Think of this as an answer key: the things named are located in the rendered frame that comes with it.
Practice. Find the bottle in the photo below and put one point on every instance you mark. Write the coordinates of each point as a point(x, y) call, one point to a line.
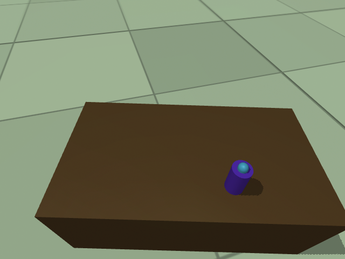
point(238, 177)

